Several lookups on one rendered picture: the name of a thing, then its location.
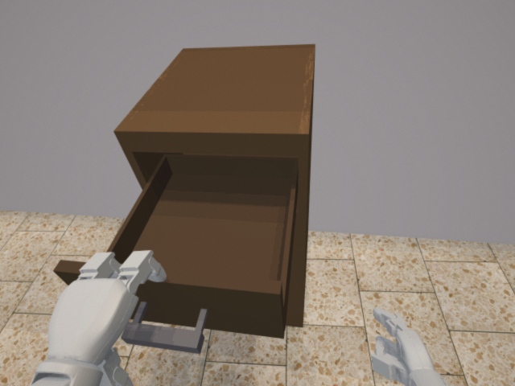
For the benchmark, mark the left robot forearm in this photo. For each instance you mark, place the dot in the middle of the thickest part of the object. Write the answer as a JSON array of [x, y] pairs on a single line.
[[66, 372]]

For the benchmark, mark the robot left hand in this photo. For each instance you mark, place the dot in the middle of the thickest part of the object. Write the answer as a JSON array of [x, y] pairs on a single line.
[[93, 311]]

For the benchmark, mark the robot right hand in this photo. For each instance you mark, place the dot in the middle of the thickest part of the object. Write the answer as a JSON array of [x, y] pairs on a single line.
[[395, 361]]

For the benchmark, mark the drawer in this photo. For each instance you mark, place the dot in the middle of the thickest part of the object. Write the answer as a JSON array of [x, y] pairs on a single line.
[[222, 228]]

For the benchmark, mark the handle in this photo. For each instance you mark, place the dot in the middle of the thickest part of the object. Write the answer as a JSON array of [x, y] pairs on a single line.
[[165, 337]]

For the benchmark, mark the cabinet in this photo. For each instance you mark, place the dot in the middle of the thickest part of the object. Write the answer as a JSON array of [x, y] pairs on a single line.
[[252, 101]]

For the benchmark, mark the right robot forearm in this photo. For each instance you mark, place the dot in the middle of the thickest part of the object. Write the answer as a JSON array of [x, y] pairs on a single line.
[[425, 377]]

